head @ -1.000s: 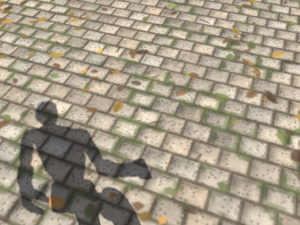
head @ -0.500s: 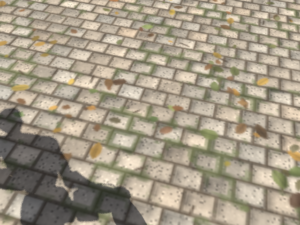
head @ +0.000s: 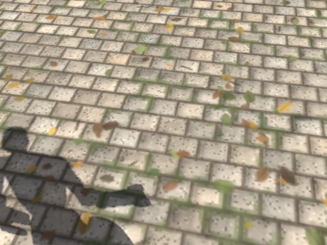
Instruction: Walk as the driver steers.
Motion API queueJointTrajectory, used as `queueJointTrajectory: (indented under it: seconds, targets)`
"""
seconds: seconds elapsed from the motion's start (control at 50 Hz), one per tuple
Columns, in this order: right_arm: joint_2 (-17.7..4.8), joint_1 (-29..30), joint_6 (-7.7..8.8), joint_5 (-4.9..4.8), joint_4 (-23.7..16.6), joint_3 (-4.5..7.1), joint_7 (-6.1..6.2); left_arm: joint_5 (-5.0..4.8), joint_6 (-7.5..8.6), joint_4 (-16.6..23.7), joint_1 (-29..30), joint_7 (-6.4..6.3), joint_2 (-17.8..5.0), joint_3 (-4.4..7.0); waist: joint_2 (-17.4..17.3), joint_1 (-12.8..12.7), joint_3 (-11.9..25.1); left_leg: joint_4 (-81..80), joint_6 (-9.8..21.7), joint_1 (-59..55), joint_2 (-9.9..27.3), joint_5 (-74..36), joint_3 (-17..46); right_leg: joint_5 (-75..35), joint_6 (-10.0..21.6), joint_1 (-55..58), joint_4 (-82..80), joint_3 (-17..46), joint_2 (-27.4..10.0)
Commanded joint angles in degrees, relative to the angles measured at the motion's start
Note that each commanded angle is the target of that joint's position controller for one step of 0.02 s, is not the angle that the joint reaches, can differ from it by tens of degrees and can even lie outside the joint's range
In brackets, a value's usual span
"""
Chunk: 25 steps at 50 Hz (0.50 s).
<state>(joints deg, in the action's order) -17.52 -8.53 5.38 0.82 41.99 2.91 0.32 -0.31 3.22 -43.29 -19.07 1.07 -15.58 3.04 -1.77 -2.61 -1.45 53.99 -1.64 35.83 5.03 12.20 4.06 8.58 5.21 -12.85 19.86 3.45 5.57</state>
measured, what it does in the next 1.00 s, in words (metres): walks ahead, turning right: left foot, then right foot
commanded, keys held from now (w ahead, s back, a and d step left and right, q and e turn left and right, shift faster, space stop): w+e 0.74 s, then w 0.26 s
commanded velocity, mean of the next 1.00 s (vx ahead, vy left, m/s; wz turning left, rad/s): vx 0.50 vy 0.00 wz -0.51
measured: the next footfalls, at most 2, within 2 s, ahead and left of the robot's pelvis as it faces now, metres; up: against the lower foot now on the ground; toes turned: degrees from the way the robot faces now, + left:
left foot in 0.26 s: +0.32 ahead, +0.14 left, +0.00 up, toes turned -13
right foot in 0.76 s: +0.51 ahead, -0.21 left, +0.00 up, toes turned -30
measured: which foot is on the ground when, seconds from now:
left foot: up 0.00-0.24, down 0.26-0.78, up 0.80-1.00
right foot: down 0.00-0.26, up 0.28-0.74, down 0.76-1.00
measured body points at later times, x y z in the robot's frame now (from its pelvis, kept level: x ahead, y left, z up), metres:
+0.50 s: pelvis +0.27 +0.04 +0.00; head +0.30 +0.04 +0.45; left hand +0.49 +0.26 -0.10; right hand +0.26 -0.25 -0.11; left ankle +0.28 +0.15 -0.75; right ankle +0.28 -0.12 -0.67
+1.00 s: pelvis +0.50 -0.12 +0.00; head +0.52 -0.15 +0.45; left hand +0.72 +0.06 -0.10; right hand +0.49 -0.44 -0.11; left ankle +0.65 +0.00 -0.67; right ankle +0.47 -0.19 -0.75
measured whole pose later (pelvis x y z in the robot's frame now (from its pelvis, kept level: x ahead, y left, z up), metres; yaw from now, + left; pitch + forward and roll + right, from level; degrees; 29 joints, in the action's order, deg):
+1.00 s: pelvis +0.50 -0.12 +0.00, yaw -32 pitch +1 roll +0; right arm -18.1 -9.1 4.6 -0.1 44.7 3.0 -0.4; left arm 0.1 3.3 -39.4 -17.3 1.4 -15.1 3.0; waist -2.0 -1.5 -2.5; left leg 59.3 -1.7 36.3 7.7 12.8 2.1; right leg 9.7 5.4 -11.3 20.1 0.0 5.2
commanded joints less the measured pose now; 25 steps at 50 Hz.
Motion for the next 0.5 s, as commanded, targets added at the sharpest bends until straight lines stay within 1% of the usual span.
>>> queueJointTrajectory:
  seconds: [0.02,0.08,0.12,0.16,0.2,0.22,0.24,0.26,0.28,0.3,0.32,0.34,0.36,0.38,0.4,0.42,0.46,0.5]
  targets:
    - [-3.11,2.38,0.31,0.13,-3.98,0.82,0.22,-0.52,0.97,4.23,1.67,-1.24,-10.08,2.81,5.37,1.28,1.56,-9.95,-1.55,-0.27,-0.92,-10.18,0.06,-8.22,8.92,-0.46,-8.79,12.3,-12.87]
    - [-2.24,8.29,0.9,-0.51,-5.37,0.42,-0.5,-0.98,0.42,3.28,-1.07,-1.84,-10.43,3.03,6.34,-0.9,0.89,-19.48,-1.82,-4.38,-3.3,-17.1,-0.26,-4.9,7.21,-1.29,-7.65,11.96,-11.72]
    - [-2.75,11.18,1.33,-1.01,-6.32,0.52,-1.0,-1.24,0.0,2.58,-3.06,-2.0,-10.5,3.14,6.41,-1.85,0.6,-22.58,-1.59,-5.74,-4.27,-17.48,0.24,-3.44,6.98,0.35,-5.98,14.11,-12.53]
    - [-3.85,12.27,1.81,-1.21,-6.9,0.9,-1.47,-1.31,-0.52,2.29,-4.03,-2.21,-10.17,3.17,6.69,-1.74,0.68,-25.86,-0.96,-6.89,-4.88,-15.02,1.15,-2.48,6.44,3.65,-3.07,17.2,-13.46]
    - [-5.14,10.71,2.29,-1.37,-6.71,1.48,-1.68,-1.12,-0.99,2.47,-3.43,-2.42,-10.36,3.39,8.26,-0.38,1.04,-27.52,0.29,-10.03,-5.17,-10.25,1.27,-3.71,5.55,5.7,0.24,20.14,-14.27]
    - [-5.72,7.7,2.53,-1.4,-5.95,1.89,-1.57,-1.08,-1.23,2.73,-2.61,-2.42,-9.99,3.35,9.03,1.39,1.9,-29.17,1.39,-14.23,-5.29,-9.06,0.48,-5.16,4.8,5.57,2.58,20.63,-13.71]
    - [-7.13,2.47,2.73,-1.03,-4.65,2.72,-1.18,-0.9,-1.28,3.21,-1.96,-2.3,-8.39,2.82,8.61,4.04,4.97,-30.93,3.15,-22.79,-4.34,-9.11,0.24,-7.45,3.21,3.91,7.82,19.27,-11.09]
    - [-9.93,-5.88,2.89,-0.05,-3.79,3.6,-0.64,-0.23,-1.03,4.41,-1.17,-2.04,-5.23,1.62,4.48,7.97,12.4,-28.96,6.8,-37.1,3.94,-7.16,7.23,-3.3,1.19,-2.41,21.75,15.19,-7.91]
    - [-14.81,-12.21,1.99,0.5,-2.19,4.9,-0.41,-1.19,-0.37,5.94,-8.5,-2.03,-1.22,0.38,-11.79,6.04,20.44,-31.0,15.88,-57.53,17.12,0.92,30.15,19.12,-3.03,-22.4,40.65,6.58,0.47]
    - [-11.13,-12.94,1.48,-0.98,-1.53,4.25,-0.85,-1.92,-0.05,5.63,-9.39,-2.15,-5.84,0.89,-14.22,6.38,19.34,-34.96,17.33,-57.41,20.16,13.26,40.93,25.54,-3.84,-31.67,50.25,6.4,-3.41]
    - [-6.84,-10.16,1.21,-1.11,-2.34,3.09,-0.7,-1.92,-0.29,5.56,-4.07,-2.13,-9.89,2.06,-7.61,7.67,11.37,-36.29,14.64,-50.43,17.32,14.9,32.75,20.4,-4.27,-34.03,53.38,6.69,-5.93]
    - [-5.38,-7.23,0.84,-0.66,-2.62,2.5,-0.62,-1.39,-0.64,6.17,-0.37,-2.16,-9.99,2.28,-3.79,7.07,6.65,-37.12,12.69,-43.42,14.63,8.91,24.46,15.99,-4.71,-32.81,53.02,4.71,-7.86]
    - [-4.0,-5.04,0.58,-0.42,-2.27,2.01,-0.64,-0.85,-0.79,6.91,1.77,-1.98,-9.29,2.4,-3.17,6.0,3.13,-38.73,12.01,-37.61,12.23,3.14,18.97,13.03,-4.99,-31.6,50.57,4.25,-9.24]
    - [-3.09,-3.8,0.59,-0.07,-1.94,1.62,-0.57,-0.91,-1.09,7.28,2.16,-1.63,-8.36,2.54,-4.42,4.65,1.54,-40.3,11.3,-33.57,10.45,-0.66,14.47,11.12,-4.98,-29.39,48.7,4.03,-10.74]
    - [-3.1,-3.26,0.74,-0.03,-1.56,1.66,-0.57,-1.27,-1.45,7.51,1.81,-1.34,-7.07,2.37,-5.54,3.9,0.87,-41.85,11.14,-30.88,9.48,-2.68,11.29,10.07,-5.05,-27.53,47.51,3.26,-11.45]
    - [-3.35,-3.26,0.98,-0.27,-1.11,1.84,-0.61,-1.38,-1.78,7.85,1.94,-1.14,-5.73,2.1,-5.49,3.61,0.67,-43.05,11.62,-29.65,9.27,-4.9,8.85,9.33,-5.26,-27.12,46.59,2.52,-11.8]
    - [-4.96,-3.42,1.36,-0.46,-0.13,2.41,-0.58,-1.09,-2.14,9.13,3.79,-1.0,-4.62,1.8,-4.03,3.36,0.02,-44.78,12.72,-28.95,9.85,-9.42,4.99,6.5,-5.9,-28.37,43.2,2.17,-12.36]
    - [-6.25,-3.68,1.33,-0.42,0.69,2.82,-0.48,-0.9,-2.09,9.92,5.7,-0.7,-4.22,1.56,-2.85,3.61,0.07,-45.22,12.95,-30.12,10.05,-13.9,1.13,1.59,-6.25,-29.2,38.45,1.93,-12.69]
Keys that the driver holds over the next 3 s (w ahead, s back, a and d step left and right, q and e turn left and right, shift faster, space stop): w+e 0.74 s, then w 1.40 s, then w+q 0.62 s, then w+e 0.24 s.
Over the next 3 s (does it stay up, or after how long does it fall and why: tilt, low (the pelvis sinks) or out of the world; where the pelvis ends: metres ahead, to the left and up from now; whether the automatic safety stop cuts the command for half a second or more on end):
stays up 1.53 -0.65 -0.01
